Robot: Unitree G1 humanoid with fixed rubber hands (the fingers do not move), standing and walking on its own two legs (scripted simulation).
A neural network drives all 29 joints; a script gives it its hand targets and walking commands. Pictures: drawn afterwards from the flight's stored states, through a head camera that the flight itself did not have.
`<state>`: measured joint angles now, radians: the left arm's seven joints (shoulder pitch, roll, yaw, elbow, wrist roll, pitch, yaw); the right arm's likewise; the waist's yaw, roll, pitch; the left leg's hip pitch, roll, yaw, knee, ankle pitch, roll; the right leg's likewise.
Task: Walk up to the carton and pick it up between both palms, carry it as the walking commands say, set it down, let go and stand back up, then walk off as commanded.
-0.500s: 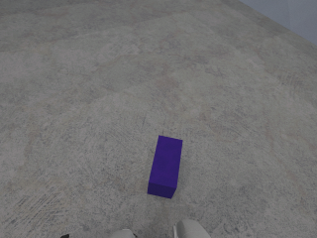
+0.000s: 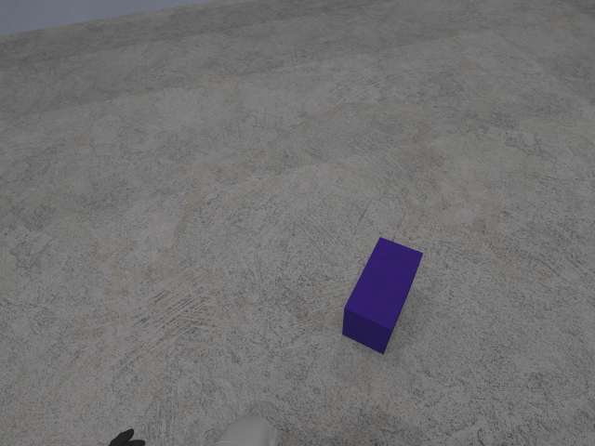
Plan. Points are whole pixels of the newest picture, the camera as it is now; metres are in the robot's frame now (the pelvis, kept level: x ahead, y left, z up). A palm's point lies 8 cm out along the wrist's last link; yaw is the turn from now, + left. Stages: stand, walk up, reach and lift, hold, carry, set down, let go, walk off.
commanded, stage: walk off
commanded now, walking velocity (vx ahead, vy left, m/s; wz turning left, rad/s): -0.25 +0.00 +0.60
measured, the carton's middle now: (381, 294) +0.64 -0.25 -0.67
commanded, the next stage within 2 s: none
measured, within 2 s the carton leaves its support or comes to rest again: neither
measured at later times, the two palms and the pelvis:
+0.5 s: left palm out of the picture -0.14 +0.31 -0.13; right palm out of the picture +0.03 -0.21 -0.09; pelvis -0.15 +0.02 +0.00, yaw +18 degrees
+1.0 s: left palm out of the picture -0.30 +0.21 -0.08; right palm out of the picture -0.07 -0.28 -0.14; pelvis -0.28 -0.08 +0.00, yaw +35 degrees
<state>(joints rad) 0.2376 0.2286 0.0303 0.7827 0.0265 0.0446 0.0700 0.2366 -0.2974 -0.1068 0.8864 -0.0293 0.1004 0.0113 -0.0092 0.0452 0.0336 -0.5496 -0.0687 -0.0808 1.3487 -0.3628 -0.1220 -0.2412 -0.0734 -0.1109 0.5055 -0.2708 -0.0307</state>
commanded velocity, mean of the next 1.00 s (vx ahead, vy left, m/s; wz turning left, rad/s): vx -0.25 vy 0.00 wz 0.60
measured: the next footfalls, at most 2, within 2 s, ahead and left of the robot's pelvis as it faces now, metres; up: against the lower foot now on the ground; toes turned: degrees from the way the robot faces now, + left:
left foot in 0.22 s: -0.10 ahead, +0.15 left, +0.00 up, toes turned +11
right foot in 0.70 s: -0.16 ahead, -0.13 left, +0.00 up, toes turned +25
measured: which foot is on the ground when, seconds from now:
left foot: up 0.00-0.20, down 0.22-0.68, up 0.70-1.00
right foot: down 0.00-0.22, up 0.24-0.68, down 0.70-1.00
